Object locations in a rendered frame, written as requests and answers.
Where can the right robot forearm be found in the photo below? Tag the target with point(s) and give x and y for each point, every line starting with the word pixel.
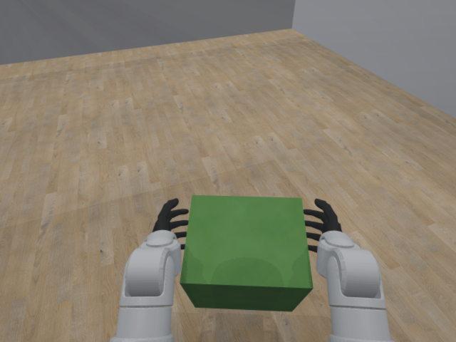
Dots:
pixel 354 286

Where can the robot left hand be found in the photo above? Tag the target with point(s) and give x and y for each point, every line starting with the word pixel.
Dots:
pixel 164 217

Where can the robot right hand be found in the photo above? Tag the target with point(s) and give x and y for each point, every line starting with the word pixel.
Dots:
pixel 328 217

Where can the carton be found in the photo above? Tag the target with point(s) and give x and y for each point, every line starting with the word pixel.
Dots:
pixel 248 253

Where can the left robot forearm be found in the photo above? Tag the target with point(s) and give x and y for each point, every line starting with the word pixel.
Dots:
pixel 148 285

